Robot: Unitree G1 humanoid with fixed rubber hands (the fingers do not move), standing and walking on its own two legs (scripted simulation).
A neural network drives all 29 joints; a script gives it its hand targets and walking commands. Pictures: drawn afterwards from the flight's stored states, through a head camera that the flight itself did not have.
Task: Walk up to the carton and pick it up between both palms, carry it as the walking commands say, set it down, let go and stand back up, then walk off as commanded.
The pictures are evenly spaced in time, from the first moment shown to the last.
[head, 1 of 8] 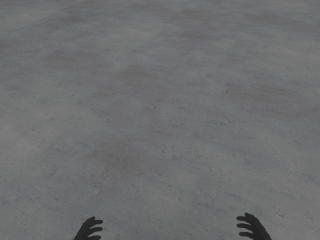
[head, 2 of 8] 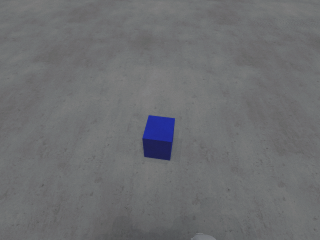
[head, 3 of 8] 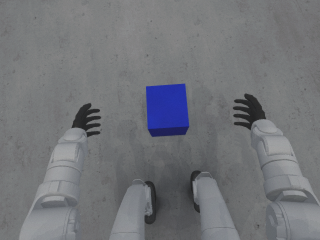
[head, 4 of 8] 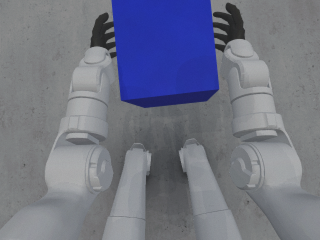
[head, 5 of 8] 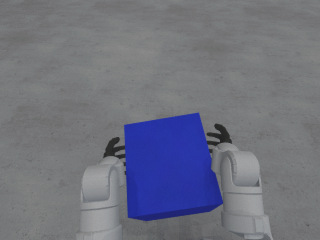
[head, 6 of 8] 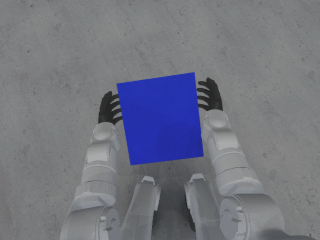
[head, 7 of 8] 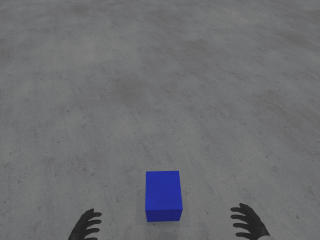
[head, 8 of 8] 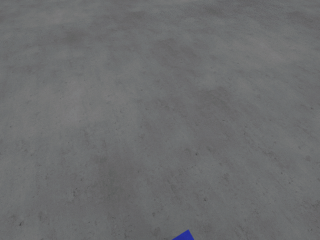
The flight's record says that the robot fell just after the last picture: no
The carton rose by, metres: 0.65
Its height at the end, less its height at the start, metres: +0.00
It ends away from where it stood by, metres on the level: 2.52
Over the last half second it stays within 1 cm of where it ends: yes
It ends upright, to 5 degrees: yes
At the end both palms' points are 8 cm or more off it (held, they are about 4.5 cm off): yes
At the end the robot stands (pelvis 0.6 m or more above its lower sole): yes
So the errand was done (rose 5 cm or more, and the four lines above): yes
